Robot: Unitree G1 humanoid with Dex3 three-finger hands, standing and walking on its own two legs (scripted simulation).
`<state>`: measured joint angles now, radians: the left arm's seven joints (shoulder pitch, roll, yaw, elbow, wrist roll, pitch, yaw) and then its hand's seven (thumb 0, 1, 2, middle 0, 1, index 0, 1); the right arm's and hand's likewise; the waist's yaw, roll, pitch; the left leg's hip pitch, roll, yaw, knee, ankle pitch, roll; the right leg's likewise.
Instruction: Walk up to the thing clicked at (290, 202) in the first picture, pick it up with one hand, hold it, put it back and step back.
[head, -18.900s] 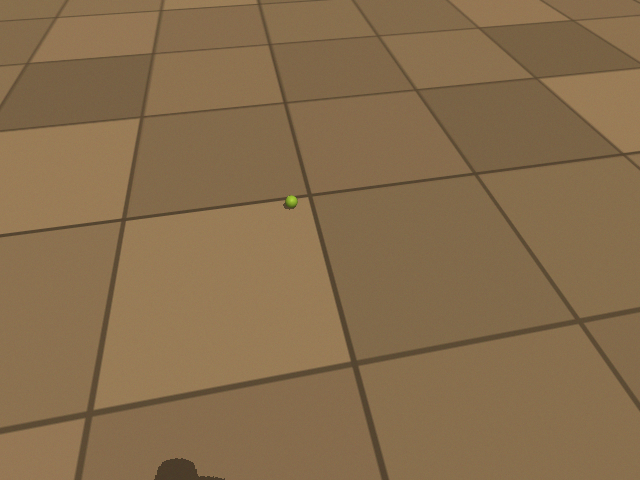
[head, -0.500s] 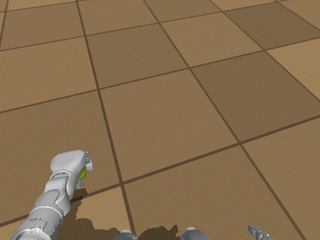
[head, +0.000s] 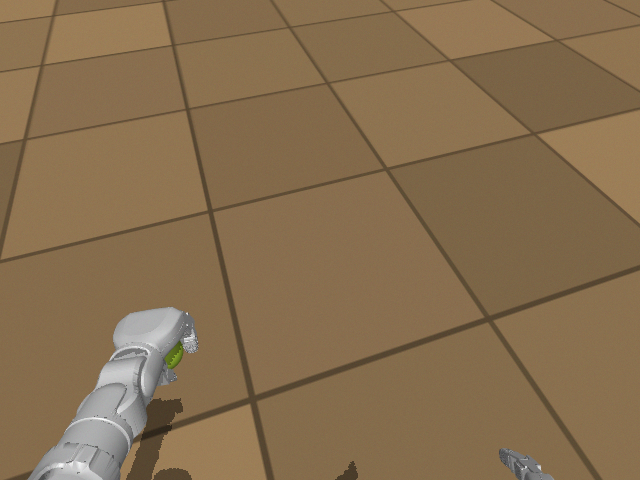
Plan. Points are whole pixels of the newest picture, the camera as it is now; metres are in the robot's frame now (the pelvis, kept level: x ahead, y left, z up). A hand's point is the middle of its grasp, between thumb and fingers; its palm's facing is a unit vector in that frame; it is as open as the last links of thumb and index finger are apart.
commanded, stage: hold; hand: left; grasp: from above
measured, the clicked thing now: (163, 352) +0.33 +0.23 -0.09
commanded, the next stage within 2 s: crouch in 1.56 s
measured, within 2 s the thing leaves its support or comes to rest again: neither
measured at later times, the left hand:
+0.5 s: hand (154, 377) +0.28 +0.22 -0.04, palm faces -0.46 -0.06 -0.88, open 6.7 cm
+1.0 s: hand (151, 378) +0.27 +0.22 -0.02, palm faces -0.45 -0.06 -0.89, open 6.7 cm
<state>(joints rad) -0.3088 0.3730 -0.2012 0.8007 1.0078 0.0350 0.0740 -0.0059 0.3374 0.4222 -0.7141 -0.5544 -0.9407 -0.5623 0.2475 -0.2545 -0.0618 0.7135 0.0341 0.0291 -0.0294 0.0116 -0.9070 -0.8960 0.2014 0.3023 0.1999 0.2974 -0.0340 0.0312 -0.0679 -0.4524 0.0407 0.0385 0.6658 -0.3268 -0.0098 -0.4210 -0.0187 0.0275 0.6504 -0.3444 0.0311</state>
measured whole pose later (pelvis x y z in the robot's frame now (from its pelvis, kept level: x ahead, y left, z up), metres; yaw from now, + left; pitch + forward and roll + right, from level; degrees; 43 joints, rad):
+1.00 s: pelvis -0.03 +0.00 +0.01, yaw +0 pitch +0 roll +0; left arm -0.26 0.39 -0.22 0.66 0.99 0.02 -0.03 0.00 0.32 0.47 -0.70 -0.58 -0.92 -0.61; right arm 0.19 -0.26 -0.03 0.68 0.05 0.06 -0.05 0.01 -0.91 -0.90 0.20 0.30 0.20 0.30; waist 0.00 0.05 -0.01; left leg -0.28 0.04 0.05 0.49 -0.21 -0.01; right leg -0.27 -0.02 0.03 0.50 -0.24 0.03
